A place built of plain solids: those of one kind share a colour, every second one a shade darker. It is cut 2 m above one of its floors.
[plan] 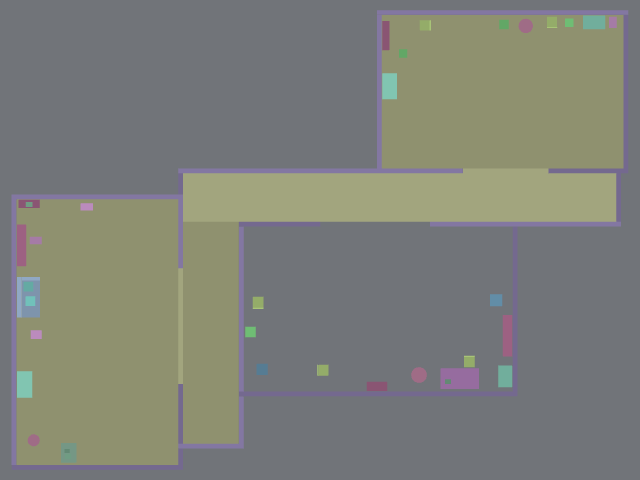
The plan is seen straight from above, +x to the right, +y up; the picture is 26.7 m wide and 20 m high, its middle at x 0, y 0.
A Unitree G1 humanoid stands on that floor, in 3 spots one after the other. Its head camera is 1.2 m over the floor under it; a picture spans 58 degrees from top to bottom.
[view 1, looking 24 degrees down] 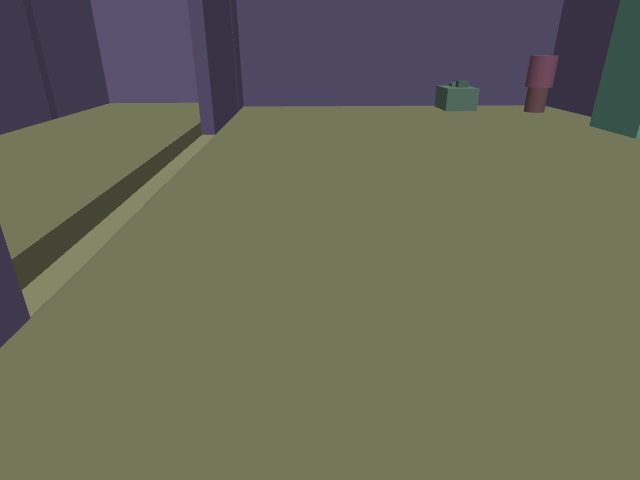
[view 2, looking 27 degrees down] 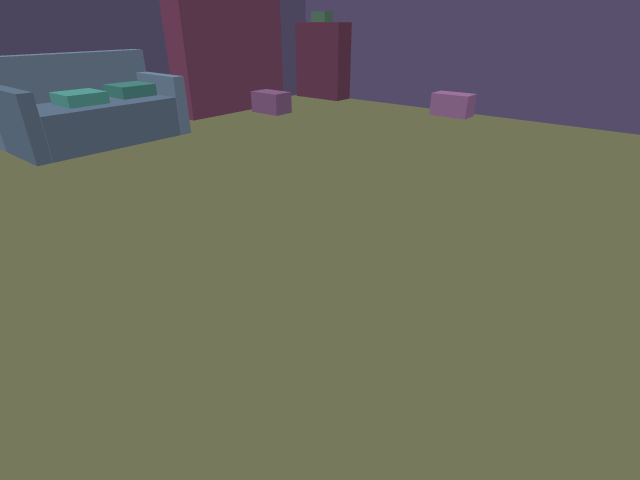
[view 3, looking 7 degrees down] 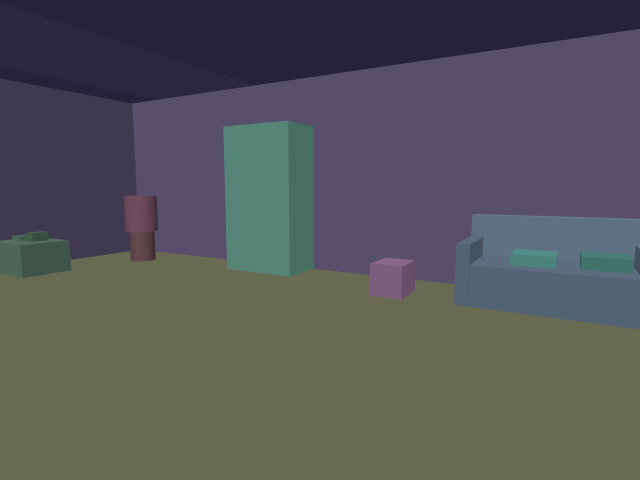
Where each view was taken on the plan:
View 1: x -7.25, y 0.64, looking -92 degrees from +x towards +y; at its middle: floor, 2.95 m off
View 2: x -7.25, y -4.58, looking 129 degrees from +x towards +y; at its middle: floor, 2.64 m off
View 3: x -7.25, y -2.26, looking -150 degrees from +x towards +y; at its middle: wall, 6.28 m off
